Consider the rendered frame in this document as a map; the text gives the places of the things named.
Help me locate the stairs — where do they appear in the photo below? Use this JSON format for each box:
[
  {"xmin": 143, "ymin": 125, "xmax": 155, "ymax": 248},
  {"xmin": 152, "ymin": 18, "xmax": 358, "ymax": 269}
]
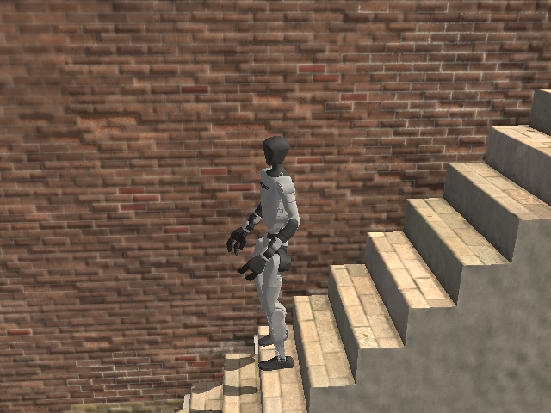
[{"xmin": 160, "ymin": 89, "xmax": 551, "ymax": 413}]

